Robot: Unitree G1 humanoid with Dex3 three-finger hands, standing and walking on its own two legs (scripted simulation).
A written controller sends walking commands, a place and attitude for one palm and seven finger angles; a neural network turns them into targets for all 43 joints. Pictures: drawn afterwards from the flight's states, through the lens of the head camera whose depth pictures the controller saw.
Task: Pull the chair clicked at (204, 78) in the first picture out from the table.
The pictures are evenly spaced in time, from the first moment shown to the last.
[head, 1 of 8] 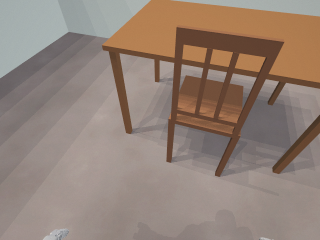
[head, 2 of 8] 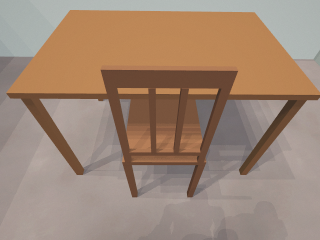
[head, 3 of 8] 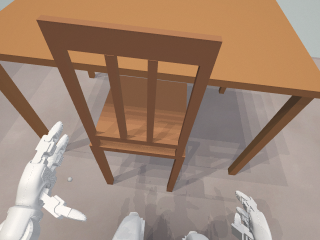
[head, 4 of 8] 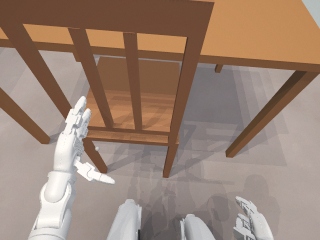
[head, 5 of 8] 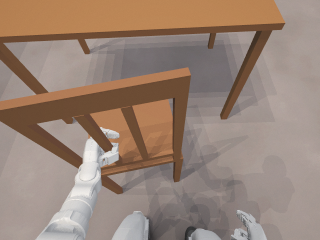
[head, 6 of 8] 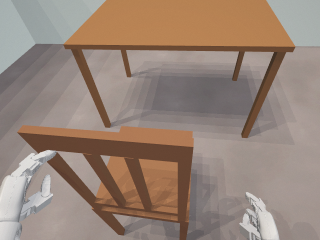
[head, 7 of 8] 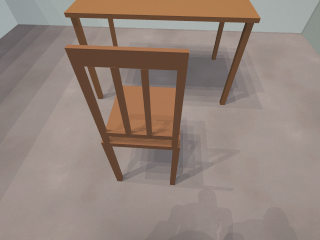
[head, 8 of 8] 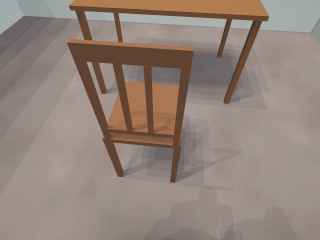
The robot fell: no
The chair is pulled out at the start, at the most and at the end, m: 0.00 0.62 0.61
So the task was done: yes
